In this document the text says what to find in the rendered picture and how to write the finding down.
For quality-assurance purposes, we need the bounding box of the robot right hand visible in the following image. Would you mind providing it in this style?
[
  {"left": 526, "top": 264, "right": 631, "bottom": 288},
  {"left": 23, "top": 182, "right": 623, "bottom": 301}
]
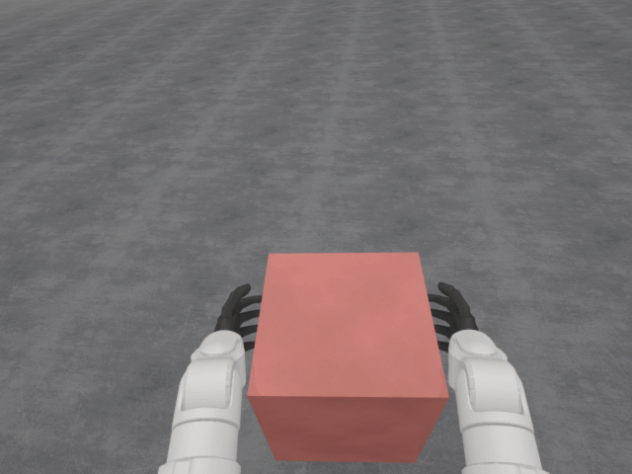
[{"left": 428, "top": 282, "right": 479, "bottom": 353}]

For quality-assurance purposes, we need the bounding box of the right robot forearm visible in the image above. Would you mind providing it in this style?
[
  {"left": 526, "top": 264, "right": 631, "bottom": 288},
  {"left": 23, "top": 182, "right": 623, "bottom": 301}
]
[{"left": 448, "top": 330, "right": 550, "bottom": 474}]

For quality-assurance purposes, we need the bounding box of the carton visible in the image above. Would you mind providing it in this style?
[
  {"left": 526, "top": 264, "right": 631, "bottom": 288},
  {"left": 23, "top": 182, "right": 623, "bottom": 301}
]
[{"left": 247, "top": 252, "right": 449, "bottom": 463}]

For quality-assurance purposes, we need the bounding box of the robot left hand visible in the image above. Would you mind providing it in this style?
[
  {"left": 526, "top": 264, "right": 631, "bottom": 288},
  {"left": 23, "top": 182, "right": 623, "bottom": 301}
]
[{"left": 214, "top": 283, "right": 262, "bottom": 351}]

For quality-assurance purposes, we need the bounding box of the left robot forearm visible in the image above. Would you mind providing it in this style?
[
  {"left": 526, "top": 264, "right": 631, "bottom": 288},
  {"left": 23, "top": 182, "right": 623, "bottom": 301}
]
[{"left": 158, "top": 330, "right": 246, "bottom": 474}]

